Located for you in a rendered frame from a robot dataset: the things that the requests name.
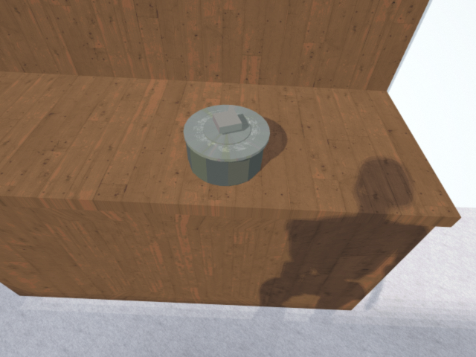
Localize table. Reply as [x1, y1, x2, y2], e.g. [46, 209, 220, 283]
[0, 0, 462, 310]

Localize pot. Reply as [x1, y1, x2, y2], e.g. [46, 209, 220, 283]
[186, 143, 263, 186]

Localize lid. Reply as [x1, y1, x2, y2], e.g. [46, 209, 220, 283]
[183, 105, 270, 162]

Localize knob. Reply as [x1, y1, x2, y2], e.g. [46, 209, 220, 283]
[213, 110, 242, 134]

